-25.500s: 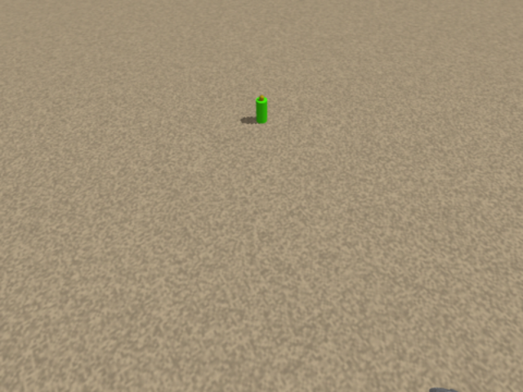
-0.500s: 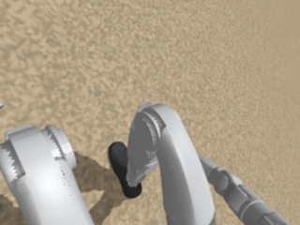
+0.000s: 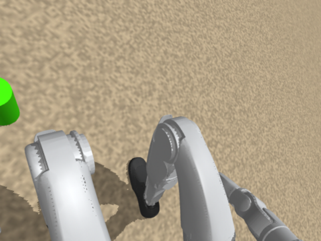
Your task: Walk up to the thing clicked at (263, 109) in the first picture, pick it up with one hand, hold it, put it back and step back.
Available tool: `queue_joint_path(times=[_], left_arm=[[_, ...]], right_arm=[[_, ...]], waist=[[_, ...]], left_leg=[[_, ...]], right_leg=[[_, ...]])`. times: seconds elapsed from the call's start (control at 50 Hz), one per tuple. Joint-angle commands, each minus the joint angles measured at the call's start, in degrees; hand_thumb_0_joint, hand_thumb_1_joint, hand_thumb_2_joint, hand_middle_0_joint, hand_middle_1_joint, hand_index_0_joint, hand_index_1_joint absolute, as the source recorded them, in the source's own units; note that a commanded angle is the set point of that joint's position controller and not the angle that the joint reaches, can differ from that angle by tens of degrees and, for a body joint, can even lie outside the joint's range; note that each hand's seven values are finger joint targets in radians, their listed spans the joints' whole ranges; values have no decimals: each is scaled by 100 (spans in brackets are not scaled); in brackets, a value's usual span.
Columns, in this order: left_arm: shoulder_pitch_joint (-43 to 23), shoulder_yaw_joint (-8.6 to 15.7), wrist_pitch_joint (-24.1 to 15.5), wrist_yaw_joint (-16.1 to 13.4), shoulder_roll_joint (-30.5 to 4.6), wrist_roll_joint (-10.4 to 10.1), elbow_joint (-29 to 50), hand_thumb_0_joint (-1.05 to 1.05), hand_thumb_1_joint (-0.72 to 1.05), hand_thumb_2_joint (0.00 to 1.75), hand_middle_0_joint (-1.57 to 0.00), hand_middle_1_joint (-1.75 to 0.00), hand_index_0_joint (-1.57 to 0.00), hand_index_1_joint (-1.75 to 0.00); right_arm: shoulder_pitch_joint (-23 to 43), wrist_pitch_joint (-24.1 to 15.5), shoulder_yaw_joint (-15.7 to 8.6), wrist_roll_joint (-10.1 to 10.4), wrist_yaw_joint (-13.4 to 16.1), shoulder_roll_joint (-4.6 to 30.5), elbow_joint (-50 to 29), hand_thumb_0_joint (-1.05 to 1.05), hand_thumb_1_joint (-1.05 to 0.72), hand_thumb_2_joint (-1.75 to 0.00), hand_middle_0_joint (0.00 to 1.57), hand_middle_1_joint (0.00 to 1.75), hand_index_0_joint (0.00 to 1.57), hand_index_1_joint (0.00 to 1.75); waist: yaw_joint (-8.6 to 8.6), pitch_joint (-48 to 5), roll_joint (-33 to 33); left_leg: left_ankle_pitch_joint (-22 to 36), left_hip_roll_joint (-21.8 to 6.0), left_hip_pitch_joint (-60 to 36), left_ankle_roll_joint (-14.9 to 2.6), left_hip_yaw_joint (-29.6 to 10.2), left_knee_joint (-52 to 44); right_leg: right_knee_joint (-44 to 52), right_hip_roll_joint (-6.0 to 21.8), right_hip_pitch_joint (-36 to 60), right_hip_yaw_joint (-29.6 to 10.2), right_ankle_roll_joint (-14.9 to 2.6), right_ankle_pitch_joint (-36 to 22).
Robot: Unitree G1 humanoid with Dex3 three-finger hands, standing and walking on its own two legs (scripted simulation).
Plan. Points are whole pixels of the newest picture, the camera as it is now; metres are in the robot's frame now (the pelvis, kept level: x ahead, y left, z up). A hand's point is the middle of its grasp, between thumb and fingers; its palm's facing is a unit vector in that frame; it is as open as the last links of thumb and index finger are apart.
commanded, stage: rise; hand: left
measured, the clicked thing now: out of the picture +0.42 +0.29 -0.20
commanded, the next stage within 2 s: home in 0.18 s
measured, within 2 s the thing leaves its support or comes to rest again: neither
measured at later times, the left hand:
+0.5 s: hand out of the picture +0.33 +0.46 +0.02, palm faces +0.46 -0.75 -0.48, open 17.1 cm
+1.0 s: hand out of the picture +0.24 +0.32 +0.21, palm faces +0.39 -0.81 -0.44, open 17.5 cm
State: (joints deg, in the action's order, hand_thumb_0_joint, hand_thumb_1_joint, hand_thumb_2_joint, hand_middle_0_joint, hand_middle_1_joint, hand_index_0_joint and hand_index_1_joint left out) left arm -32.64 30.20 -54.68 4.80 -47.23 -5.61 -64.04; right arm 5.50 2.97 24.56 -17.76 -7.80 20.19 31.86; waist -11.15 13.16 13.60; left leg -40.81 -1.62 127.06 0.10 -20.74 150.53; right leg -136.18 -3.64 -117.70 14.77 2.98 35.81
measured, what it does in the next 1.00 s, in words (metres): rises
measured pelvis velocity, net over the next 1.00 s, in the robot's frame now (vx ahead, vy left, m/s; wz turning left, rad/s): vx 0.06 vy -0.01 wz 0.25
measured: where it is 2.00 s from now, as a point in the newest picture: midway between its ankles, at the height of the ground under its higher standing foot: (110, 215)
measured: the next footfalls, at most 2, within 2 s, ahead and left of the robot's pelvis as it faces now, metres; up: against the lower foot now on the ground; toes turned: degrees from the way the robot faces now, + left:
none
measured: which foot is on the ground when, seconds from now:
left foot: down 0.00-1.00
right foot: down 0.00-1.00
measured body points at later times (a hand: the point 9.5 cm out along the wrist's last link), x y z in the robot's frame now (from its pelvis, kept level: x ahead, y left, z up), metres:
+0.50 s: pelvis +0.01 -0.01 +0.07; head +0.20 +0.10 +0.47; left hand +0.30 +0.49 +0.05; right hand +0.19 -0.24 -0.04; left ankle +0.08 +0.12 -0.26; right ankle +0.14 -0.12 -0.26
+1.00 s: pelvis +0.06 -0.01 +0.31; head +0.18 +0.05 +0.74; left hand +0.22 +0.36 +0.24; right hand +0.30 -0.22 +0.21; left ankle +0.08 +0.12 -0.26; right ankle +0.14 -0.12 -0.26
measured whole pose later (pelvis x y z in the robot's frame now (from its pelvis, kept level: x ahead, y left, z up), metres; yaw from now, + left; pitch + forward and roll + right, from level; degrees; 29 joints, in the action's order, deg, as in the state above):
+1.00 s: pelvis +0.06 -0.01 +0.31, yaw +14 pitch +25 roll -4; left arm 2.5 12.1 5.9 -8.0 -21.9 0.8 -22.9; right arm -7.1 2.5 0.0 2.4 5.9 14.3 29.9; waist -2.4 -9.9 -0.2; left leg -34.6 -2.9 78.1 1.1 -3.9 87.5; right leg -84.6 0.2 -75.1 4.1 -0.2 34.4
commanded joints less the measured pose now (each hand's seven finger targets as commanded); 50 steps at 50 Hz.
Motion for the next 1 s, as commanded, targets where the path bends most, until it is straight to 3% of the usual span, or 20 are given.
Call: queue_joint_path(times=[0.0,0.02,0.04,0.1,0.12,0.14,0.18,0.24,0.28,0.3,0.32,0.44,0.52,0.56,0.6,0.62,0.72,0.8,0.92,0.98], left_arm=[[-914,-669,337,526,-226,-276,911,0,-52,5,-8,-4,-7,-5],[-1017,-442,467,597,-394,-385,1012,0,-56,3,-8,-4,-7,-4],[-997,-619,610,705,-194,-451,736,0,-58,3,-7,-5,-7,-4],[-1867,-212,756,856,-671,-615,1638,0,-49,8,-5,-4,-4,-5],[-1474,-4,1101,515,-1825,491,1477,0,-52,5,-7,-6,-7,-5],[-1413,-56,1324,419,-1353,420,1304,0,-52,5,-7,-7,-7,-6],[-1514,50,1597,306,-1269,487,1385,0,-53,5,-7,-7,-8,-7],[-1634,375,2046,129,-1892,744,2007,0,-54,5,-8,-9,-9,-8],[-1410,472,2363,50,-1948,862,2073,0,-46,12,-7,-8,-7,-7],[-1400,372,2501,29,-1795,888,2180,0,-47,10,-6,-7,-6,-7],[-1049,614,2677,-38,-1927,915,2163,0,-51,8,-6,-6,-6,-6],[-70,6,3612,-152,-530,932,2289,0,-49,9,-6,-6,-6,-6],[406,-378,4169,-310,-108,875,3184,0,-54,6,-5,-5,-5,-5],[522,-522,4359,-425,-66,820,4269,0,-57,5,-5,-5,-5,-5],[1438,-134,4642,-627,-521,779,4893,0,-54,6,-5,-6,-5,-5],[1622,-162,4775,-716,-449,757,5247,0,-54,6,-5,-5,-5,-5],[1995,-272,5191,-1080,-123,738,5514,0,-52,7,-6,-6,-6,-6],[2690,-888,5455,-1227,890,716,5063,0,-57,4,-5,-5,-5,-5],[3212,-1575,5811,-1351,1722,648,4917,0,-59,3,-5,-4,-5,-4],[3425,-1745,6001,-1421,1803,618,5108,0,-57,4,-5,-5,-5,-5]], right_arm=[[-356,-4,-1016,383,213,1864,-48,0,-92,-90,20,30,20,30],[-393,-30,-1097,469,240,1883,-122,0,-91,-90,20,30,20,30],[-524,-31,-1105,536,252,1832,-3,0,-90,-90,20,30,20,30],[-675,-50,-1280,691,303,1777,-60,0,-80,-88,20,30,20,30],[-738,38,-1501,877,327,1491,16,0,-88,-91,20,30,20,30],[-639,87,-1591,949,326,1507,-234,0,-92,-91,20,30,20,30],[-863,210,-1771,1062,356,1543,-163,0,-92,-91,20,30,20,30],[-1033,336,-1912,1232,418,1356,-186,0,-97,-92,20,30,20,30],[-1219,417,-2018,1325,443,1233,-107,0,-91,-90,20,30,20,30],[-1290,441,-2093,1352,454,1211,-85,0,-90,-90,20,30,20,30],[-1382,470,-2150,1396,477,1164,-89,0,-90,-90,20,30,20,30],[-1521,526,-2597,1660,546,967,-237,0,-90,-90,20,30,20,30],[-1564,477,-2796,1820,604,886,-412,0,-90,-90,20,30,20,30],[-1632,459,-2881,1915,677,844,-484,0,-90,-90,20,30,20,30],[-1608,433,-2990,2007,794,905,-680,0,-90,-90,20,30,20,30],[-1608,418,-2968,2029,855,816,-751,0,-90,-90,20,30,20,30],[-1475,263,-2855,2087,1156,397,-735,0,-90,-90,20,30,20,30],[-1565,46,-2786,2045,1350,203,-624,0,-90,-90,20,30,20,30],[-1777,-230,-2739,2018,1469,158,-639,0,-90,-90,20,30,20,30],[-1791,-368,-2722,2026,1529,121,-726,0,-90,-90,20,30,20,30]], waist=[[-469,-3315,-3324],[-458,-3284,-3077],[-460,-3207,-2925],[-300,-3597,-2852],[295,-4371,-3538],[184,-4412,-3599],[123,-4409,-3644],[470,-4847,-4117],[574,-4811,-3978],[482,-4808,-3934],[642,-4969,-3773],[659,-5331,-2844],[680,-5586,-2292],[812,-5918,-2351],[1069,-6141,-2324],[1103,-6159,-2250],[1027,-5647,-2048],[890,-5042,-1989],[771,-4351,-2013],[780,-4129,-1856]], left_leg=[[539,-260,-2124,89,728,-2303],[374,-237,-1933,27,744,-2291],[196,-225,-1817,-7,743,-2309],[26,-208,-1870,-70,768,-2340],[155,-216,-2682,-16,899,-2836],[128,-286,-2798,8,829,-3011],[27,-281,-2793,20,861,-3209],[304,-255,-3118,50,1017,-3452],[470,-223,-3130,43,1117,-3536],[582,-206,-3112,27,1190,-3519],[822,-174,-3174,13,1260,-3533],[793,-114,-3465,-64,1350,-4053],[401,-73,-3667,-141,1468,-4499],[178,-73,-4146,-135,1478,-4926],[205,-70,-4528,-141,1551,-5328],[236,-83,-4725,-136,1575,-5524],[704,-15,-4986,-195,1836,-6035],[1412,27,-5643,-204,1946,-6521],[1867,-10,-6829,-109,1887,-7550],[1773,18,-7164,-116,1919,-8036]], right_leg=[[996,-193,965,239,-421,-870],[1068,-191,911,237,-408,-758],[1120,-187,876,223,-401,-611],[1161,-151,825,139,-412,-435],[1327,-81,865,-29,-466,-285],[1283,-90,716,-46,-477,-260],[1326,-54,662,-86,-490,-218],[1360,-22,610,-254,-537,-302],[1454,-2,538,-358,-565,-340],[1511,14,597,-400,-568,-427],[1613,23,781,-456,-567,-549],[2239,94,932,-635,-559,-392],[3058,106,1618,-789,-487,-122],[3438,139,2014,-883,-473,31],[3826,171,2680,-1003,-453,30],[4050,175,2951,-1062,-456,21],[4898,215,4156,-1379,-407,-275],[5495,236,4741,-1366,-431,-1023],[6453,283,5524,-1247,-438,-1388],[7062,332,6176,-1315,-402,-1359]])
